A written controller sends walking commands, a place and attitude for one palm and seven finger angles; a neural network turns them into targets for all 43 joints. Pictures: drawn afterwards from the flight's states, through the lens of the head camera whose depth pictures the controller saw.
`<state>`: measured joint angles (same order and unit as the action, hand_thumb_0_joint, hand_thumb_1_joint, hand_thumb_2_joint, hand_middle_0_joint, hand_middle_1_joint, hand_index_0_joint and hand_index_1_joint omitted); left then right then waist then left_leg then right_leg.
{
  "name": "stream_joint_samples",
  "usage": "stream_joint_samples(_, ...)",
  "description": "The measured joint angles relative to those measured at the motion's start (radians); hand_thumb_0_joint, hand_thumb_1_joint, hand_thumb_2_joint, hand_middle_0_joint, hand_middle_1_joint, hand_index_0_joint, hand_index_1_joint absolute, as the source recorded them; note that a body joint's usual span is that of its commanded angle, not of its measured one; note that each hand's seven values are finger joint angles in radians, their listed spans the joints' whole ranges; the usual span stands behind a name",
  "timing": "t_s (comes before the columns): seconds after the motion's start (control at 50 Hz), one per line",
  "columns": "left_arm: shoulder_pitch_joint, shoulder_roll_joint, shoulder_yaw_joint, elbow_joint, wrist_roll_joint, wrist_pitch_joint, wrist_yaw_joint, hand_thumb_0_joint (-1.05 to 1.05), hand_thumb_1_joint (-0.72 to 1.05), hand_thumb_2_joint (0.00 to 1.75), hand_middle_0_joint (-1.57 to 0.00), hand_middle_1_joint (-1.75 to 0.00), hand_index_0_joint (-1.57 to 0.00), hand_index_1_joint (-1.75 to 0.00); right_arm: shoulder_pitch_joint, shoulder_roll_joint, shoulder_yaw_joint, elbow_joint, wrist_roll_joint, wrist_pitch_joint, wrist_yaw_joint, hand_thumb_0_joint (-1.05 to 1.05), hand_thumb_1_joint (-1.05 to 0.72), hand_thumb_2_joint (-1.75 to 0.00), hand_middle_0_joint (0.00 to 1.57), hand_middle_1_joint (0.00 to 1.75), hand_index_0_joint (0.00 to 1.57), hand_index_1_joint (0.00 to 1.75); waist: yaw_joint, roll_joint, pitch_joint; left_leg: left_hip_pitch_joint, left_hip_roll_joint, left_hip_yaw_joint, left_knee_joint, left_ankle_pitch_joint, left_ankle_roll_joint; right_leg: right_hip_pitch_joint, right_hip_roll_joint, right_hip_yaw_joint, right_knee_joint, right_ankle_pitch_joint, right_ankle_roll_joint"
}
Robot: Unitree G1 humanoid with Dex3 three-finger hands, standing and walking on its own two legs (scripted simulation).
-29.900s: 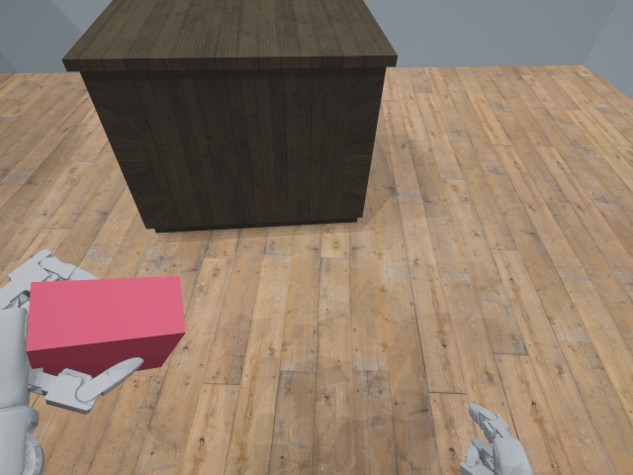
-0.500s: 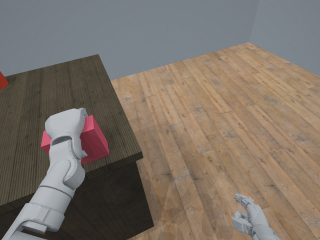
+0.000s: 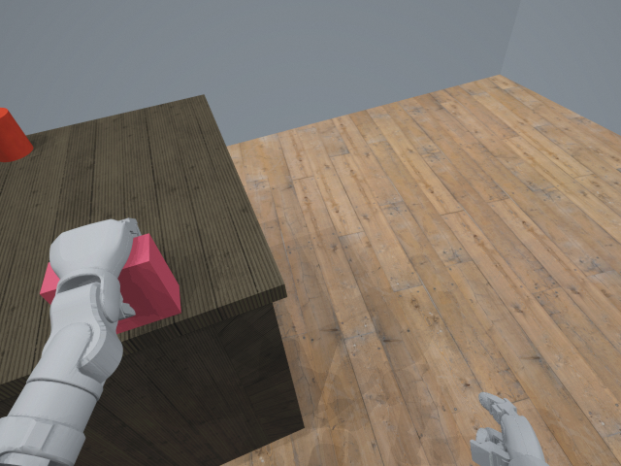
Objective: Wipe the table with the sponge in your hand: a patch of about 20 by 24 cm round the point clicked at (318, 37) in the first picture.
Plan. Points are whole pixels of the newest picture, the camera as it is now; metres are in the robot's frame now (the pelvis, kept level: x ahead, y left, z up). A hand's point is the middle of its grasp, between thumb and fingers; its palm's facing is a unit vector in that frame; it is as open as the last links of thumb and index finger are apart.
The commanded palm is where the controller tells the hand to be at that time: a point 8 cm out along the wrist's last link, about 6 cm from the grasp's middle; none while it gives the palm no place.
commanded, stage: wipe forward along the middle lane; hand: left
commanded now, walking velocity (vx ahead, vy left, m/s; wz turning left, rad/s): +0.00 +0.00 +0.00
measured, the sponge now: (124, 297) +0.31 +0.30 +0.06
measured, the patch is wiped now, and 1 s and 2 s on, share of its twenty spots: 1.00 1.00 1.00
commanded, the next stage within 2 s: slide back across to the first lane in 1.60 s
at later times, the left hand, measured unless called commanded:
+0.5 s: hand (109, 254) +0.35 +0.33 +0.10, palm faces -0.08 +0.04 -1.00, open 9.9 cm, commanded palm +0.34 +0.33 +0.14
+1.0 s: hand (112, 229) +0.40 +0.35 +0.10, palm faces -0.11 +0.04 -0.99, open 9.9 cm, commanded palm +0.39 +0.35 +0.13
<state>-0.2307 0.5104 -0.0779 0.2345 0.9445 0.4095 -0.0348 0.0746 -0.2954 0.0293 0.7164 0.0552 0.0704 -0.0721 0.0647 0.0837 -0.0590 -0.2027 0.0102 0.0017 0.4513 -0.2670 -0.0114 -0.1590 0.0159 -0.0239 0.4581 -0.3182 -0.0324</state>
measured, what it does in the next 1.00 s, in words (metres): stands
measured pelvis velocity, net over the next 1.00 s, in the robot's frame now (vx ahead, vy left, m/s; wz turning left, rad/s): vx -0.04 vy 0.01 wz -0.01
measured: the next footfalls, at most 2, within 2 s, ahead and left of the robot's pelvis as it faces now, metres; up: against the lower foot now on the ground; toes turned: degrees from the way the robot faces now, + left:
none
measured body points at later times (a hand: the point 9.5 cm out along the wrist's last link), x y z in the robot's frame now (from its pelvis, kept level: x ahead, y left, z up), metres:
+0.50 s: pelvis -0.03 +0.00 +0.00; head -0.02 -0.02 +0.45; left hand +0.35 +0.32 +0.16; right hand +0.11 -0.26 -0.13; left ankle -0.02 +0.13 -0.74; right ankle -0.05 -0.10 -0.74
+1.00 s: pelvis -0.04 +0.01 -0.01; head +0.01 +0.00 +0.44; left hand +0.40 +0.34 +0.16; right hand +0.02 -0.27 -0.14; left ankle -0.02 +0.13 -0.74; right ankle -0.05 -0.10 -0.74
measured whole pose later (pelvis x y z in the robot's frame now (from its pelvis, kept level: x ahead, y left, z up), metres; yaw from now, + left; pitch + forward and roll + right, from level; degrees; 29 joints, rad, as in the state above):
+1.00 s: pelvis -0.04 +0.01 -0.01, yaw -1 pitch +10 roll -1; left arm -0.87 0.68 0.01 1.13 1.06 0.12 0.09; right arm 0.29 -0.30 0.01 0.77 0.06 0.01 -0.07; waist -0.07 0.04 -0.09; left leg -0.51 0.03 0.00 0.59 -0.26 0.00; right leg -0.46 0.03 -0.03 0.57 -0.29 -0.03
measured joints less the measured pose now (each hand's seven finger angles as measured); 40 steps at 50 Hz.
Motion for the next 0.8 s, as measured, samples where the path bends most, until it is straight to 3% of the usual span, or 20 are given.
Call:
stream_joint_samples(0.14, -0.118, 0.005, 0.003, 0.161, 0.02, -0.061, 0.002, -0.02, -0.49, 1.05, -0.74, -1.33, -0.75, -1.36, 0.008, 0.011, 0.008, 0.017, -0.002, -0.016, -0.013, 0.01, -0.9, -0.9, 0.2, 0.3, 0.2, 0.3, -0.003, -0.008, 0.0, -0.021, -0.001, -0.011, 0.003, 0.014, -0.001, -0.016, 0.0, -0.011, -0.001, 0.012, -0.001)
stream_joint_samples(0.44, -0.308, 0.038, 0.034, 0.458, 0.061, -0.207, 0.04, 0.0, -0.52, 1.06, -0.77, -1.3, -0.77, -1.33, 0.116, -0.002, -0.016, 0.047, 0.001, -0.036, -0.014, 0.01, -0.9, -0.9, 0.2, 0.3, 0.21, 0.3, -0.035, -0.016, -0.007, -0.103, -0.002, -0.018, 0.038, 0.024, 0.003, -0.093, -0.001, -0.018, 0.03, 0.023, 0.002)
stream_joint_samples(0.8, -0.543, 0.109, 0.044, 0.785, 0.103, -0.268, 0.112, 0.01, -0.54, 1.08, -0.78, -1.29, -0.79, -1.33, 0.193, -0.003, -0.025, 0.062, 0.01, -0.056, 0.001, 0.01, -0.9, -0.9, 0.2, 0.3, 0.21, 0.3, -0.098, -0.033, -0.025, -0.241, 0.006, -0.014, 0.107, 0.024, 0.007, -0.231, 0.006, -0.014, 0.091, 0.029, 0.004)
